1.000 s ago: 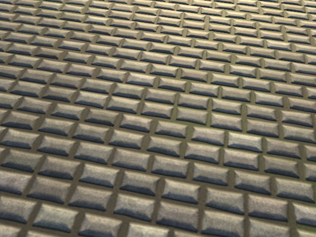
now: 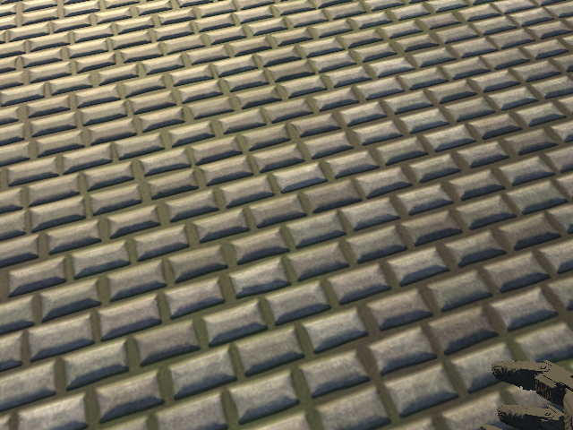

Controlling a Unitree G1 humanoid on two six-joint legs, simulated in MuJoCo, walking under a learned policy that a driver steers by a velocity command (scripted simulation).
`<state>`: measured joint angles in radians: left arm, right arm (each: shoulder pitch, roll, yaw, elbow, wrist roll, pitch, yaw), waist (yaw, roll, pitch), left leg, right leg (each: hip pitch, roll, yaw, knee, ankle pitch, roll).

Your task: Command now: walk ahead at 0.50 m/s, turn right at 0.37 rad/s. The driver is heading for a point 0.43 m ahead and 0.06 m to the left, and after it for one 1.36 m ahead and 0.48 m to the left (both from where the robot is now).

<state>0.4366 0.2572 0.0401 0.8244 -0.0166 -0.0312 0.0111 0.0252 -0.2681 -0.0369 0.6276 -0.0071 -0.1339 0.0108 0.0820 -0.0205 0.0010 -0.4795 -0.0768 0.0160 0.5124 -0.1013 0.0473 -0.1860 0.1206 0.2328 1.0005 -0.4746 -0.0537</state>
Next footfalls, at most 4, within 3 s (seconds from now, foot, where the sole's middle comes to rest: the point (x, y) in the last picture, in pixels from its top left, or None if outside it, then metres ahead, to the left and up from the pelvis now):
0.46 right None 0.41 -0.14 -0.76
0.92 left None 0.42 0.12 -0.76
1.38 right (367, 421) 0.49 -0.09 -0.76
1.78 left None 0.32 0.12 -0.76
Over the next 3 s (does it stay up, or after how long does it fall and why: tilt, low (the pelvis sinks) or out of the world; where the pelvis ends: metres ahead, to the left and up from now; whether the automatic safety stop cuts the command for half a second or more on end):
stays up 0.46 0.09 0.02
